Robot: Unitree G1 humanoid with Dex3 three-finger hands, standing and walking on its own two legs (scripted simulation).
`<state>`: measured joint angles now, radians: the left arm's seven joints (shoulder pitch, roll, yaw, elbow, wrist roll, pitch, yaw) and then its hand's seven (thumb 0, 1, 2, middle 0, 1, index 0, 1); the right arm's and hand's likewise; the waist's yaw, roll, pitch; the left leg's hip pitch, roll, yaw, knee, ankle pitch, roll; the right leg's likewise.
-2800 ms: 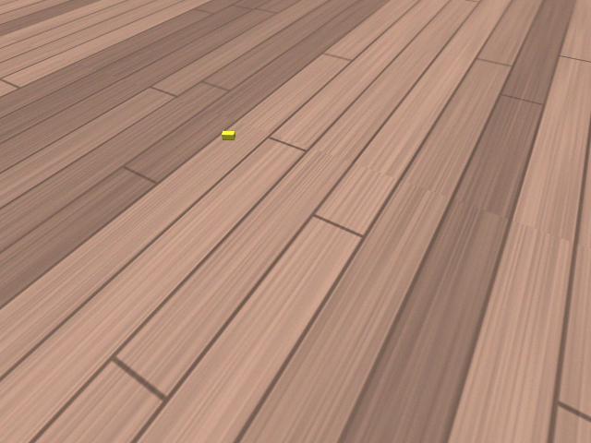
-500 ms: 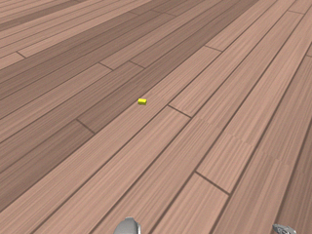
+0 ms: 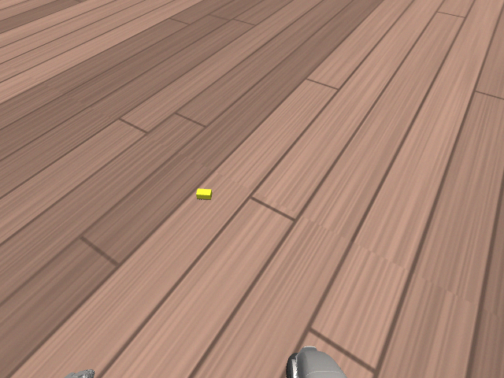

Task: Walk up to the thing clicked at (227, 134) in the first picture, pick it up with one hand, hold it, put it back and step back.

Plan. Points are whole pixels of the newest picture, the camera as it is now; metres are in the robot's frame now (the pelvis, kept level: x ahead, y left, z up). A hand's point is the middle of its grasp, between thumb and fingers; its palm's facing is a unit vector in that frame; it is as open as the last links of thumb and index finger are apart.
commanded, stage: walk up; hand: left
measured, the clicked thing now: (204, 193) +1.04 +0.22 -0.75
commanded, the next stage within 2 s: none
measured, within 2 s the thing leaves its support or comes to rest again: neither
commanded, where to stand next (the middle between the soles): +0.68 -0.02 m, yaw +2 degrees
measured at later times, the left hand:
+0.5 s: hand (125, 343) +0.21 +0.23 -0.11, palm faces +0.04 -0.91 -0.41, open 7.3 cm
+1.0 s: hand (131, 243) +0.42 +0.27 -0.14, palm faces +0.01 -0.94 -0.33, open 7.3 cm
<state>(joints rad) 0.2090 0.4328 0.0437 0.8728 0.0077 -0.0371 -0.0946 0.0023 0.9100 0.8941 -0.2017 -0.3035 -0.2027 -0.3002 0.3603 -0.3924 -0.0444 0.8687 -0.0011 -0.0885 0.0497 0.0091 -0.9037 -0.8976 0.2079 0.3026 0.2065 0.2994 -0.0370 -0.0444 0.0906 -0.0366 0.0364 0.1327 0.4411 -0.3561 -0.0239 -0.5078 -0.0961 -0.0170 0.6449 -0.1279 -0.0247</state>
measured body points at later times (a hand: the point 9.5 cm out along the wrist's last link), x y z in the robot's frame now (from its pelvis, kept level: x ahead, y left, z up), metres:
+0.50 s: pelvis +0.20 -0.05 +0.01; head +0.21 -0.07 +0.46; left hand +0.21 +0.28 -0.09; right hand +0.26 -0.37 -0.12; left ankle +0.31 +0.12 -0.69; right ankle +0.16 -0.12 -0.73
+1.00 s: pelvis +0.38 +0.00 +0.01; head +0.38 +0.02 +0.46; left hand +0.42 +0.32 -0.11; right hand +0.46 -0.31 -0.09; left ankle +0.37 +0.11 -0.73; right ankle +0.48 -0.17 -0.68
